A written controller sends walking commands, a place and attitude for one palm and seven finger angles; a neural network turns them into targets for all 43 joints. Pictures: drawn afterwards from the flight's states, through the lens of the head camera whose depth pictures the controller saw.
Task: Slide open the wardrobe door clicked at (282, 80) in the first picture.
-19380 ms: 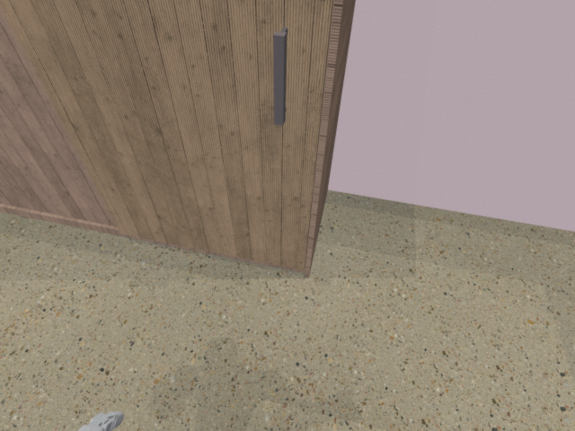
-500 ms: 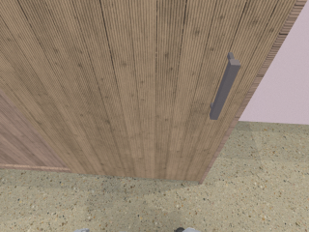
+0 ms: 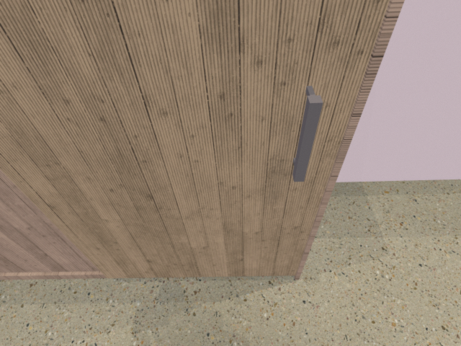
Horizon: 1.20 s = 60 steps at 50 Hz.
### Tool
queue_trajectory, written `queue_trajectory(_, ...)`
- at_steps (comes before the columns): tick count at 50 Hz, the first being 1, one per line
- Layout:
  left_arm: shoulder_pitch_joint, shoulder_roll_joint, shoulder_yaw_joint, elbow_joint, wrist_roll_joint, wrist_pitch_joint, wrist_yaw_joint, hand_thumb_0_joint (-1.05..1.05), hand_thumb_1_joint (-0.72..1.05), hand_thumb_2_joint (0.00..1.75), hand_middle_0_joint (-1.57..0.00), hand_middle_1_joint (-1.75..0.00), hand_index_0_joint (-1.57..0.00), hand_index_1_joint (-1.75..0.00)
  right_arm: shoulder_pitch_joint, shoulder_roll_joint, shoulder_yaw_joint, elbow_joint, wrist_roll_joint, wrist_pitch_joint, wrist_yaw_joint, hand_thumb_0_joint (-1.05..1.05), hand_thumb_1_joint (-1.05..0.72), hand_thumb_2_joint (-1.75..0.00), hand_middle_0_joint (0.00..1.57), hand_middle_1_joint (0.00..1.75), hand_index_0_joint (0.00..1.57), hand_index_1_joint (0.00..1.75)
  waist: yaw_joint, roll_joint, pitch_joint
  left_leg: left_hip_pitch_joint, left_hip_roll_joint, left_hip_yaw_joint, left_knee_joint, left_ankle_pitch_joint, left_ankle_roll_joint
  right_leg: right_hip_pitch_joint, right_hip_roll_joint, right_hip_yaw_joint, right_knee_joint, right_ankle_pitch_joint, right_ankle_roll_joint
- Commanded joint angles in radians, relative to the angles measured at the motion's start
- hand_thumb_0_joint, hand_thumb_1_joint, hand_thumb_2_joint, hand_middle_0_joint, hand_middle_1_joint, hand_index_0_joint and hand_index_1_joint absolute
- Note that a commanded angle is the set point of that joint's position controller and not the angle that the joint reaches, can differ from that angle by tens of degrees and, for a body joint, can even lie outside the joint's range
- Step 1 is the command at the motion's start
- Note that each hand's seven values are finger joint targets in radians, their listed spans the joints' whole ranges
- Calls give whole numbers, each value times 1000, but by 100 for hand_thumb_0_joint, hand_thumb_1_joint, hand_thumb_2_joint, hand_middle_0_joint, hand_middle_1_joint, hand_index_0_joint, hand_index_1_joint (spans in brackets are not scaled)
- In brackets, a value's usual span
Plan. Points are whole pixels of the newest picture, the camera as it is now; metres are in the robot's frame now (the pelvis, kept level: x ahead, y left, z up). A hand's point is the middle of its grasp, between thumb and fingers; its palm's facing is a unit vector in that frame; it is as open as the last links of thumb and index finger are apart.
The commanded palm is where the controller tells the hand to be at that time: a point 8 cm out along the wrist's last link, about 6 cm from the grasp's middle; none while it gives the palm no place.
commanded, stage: come to a stop and stand still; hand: right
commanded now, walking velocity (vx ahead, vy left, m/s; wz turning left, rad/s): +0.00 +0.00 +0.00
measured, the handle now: (303, 137) +0.49 -0.13 +0.09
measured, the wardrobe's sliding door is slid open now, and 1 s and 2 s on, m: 0.00 0.00 0.00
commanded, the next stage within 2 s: look again from close up in 1.08 s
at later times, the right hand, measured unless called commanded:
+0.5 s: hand out of the picture -0.03 -0.17 -0.18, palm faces +0.04 +0.99 -0.16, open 7.4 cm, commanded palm none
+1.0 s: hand out of the picture -0.03 -0.15 -0.18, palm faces +0.04 +0.99 -0.16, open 7.4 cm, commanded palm none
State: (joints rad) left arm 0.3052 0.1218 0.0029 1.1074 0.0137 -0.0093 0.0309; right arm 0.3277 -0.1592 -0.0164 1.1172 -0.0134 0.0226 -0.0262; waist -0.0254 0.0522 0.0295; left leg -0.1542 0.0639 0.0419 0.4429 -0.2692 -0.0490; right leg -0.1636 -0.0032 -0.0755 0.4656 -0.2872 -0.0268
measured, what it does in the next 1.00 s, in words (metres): stands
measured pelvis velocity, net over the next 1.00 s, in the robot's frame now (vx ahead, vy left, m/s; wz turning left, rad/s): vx -0.02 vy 0.01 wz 0.00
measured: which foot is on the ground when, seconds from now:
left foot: down 0.00-1.00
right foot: down 0.00-1.00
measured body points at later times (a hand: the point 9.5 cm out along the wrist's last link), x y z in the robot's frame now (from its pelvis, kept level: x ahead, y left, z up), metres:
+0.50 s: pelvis -0.01 +0.00 +0.00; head +0.00 -0.01 +0.45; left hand -0.02 +0.21 -0.15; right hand -0.03 -0.22 -0.16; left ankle -0.02 +0.15 -0.74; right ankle -0.02 -0.10 -0.74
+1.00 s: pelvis -0.02 +0.01 +0.00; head +0.00 +0.00 +0.45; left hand -0.01 +0.24 -0.15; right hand -0.03 -0.20 -0.16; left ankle -0.02 +0.15 -0.74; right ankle -0.02 -0.10 -0.74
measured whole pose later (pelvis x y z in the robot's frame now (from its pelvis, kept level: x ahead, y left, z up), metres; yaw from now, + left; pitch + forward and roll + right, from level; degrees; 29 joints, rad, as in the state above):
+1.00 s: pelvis -0.02 +0.01 +0.00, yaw +0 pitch -1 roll +0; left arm 0.27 0.14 0.01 1.14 0.01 -0.02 0.03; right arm 0.30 -0.15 -0.01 1.12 -0.02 -0.01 -0.03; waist -0.01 0.02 0.04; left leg -0.15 0.04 0.05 0.40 -0.23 -0.03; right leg -0.16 -0.02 -0.07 0.42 -0.24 -0.01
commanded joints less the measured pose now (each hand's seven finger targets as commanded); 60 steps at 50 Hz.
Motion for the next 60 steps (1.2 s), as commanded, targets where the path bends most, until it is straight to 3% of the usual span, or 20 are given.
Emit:
queue_trajectory(1,50,133,20,-18,-8,-15,17,0,90,90,-20,-30,-20,-30,55,-61,-4,-3,-3,-25,-10,0,-90,-90,20,30,20,30,9,-119,19,0,42,-18,-51,186,29,21,-141,102,-114,442,3)
queue_trajectory(6,45,122,18,-1,-7,-12,14,0,90,90,-20,-30,-20,-30,54,-52,1,9,-7,-21,-12,0,-90,-90,20,30,20,30,11,-40,75,-18,50,-23,-77,148,23,-21,-131,108,-156,263,6)
queue_trajectory(10,39,121,16,0,-6,-15,10,0,90,90,-20,-30,-20,-30,52,-52,0,7,-7,-22,-12,0,-90,-90,20,30,20,30,10,-65,76,-10,53,-26,-81,130,20,-45,-125,115,-188,177,6)
queue_trajectory(17,42,117,18,1,-7,-19,9,0,90,90,-20,-30,-20,-30,53,-60,-3,1,-7,-28,-12,0,-90,-90,20,30,20,30,12,-52,40,3,59,-29,-88,153,25,-24,-118,104,-172,210,7)
queue_trajectory(20,43,114,19,5,-7,-18,7,0,90,90,-20,-30,-20,-30,51,-59,-3,1,-6,-28,-13,0,-90,-90,20,30,20,30,14,-65,56,-11,57,-32,-92,140,25,-33,-116,104,-178,178,9)
queue_trajectory(26,50,108,22,7,-8,-17,6,0,90,90,-20,-30,-20,-30,56,-63,-3,-3,-7,-35,-14,0,-90,-90,20,30,20,30,17,-29,44,-16,57,-43,-101,160,33,-19,-113,92,-151,198,9)
queue_trajectory(35,43,105,24,9,-7,-14,4,0,90,90,-20,-30,-20,-30,55,-64,-4,-8,-6,-39,-13,0,-90,-90,20,30,20,30,19,-49,59,-37,54,-52,-111,130,38,-34,-107,85,-149,147,15)
queue_trajectory(46,23,132,31,0,-7,-17,3,0,90,90,-20,-30,-20,-30,39,-93,-11,-18,-8,-47,-10,0,-90,-90,20,30,20,30,18,-31,41,-32,57,-53,-116,140,48,-24,-111,87,-132,165,15)
queue_trajectory(58,-32,185,37,-14,-6,-20,-1,0,90,90,-20,-30,-20,-30,-12,-146,-20,-34,-8,-51,-5,0,-90,-90,20,30,20,30,16,-53,30,-16,62,-55,-124,145,53,-20,-117,100,-138,178,15)
queue_trajectory(59,-75,163,23,-75,-11,-27,-11,0,90,90,-20,-30,-20,-30,44,-105,7,-4,-9,-57,-48,0,-90,-90,20,30,20,30,10,-116,24,-45,95,-92,-78,324,63,-54,-120,55,43,248,37)
queue_trajectory(60,-17,121,15,-94,-2,-16,-18,0,90,90,-20,-30,-20,-30,-11,-156,1,-59,-2,-63,-35,0,-90,-90,20,30,20,30,50,-147,-31,-49,98,-88,-62,76,89,-57,-79,81,-4,74,32)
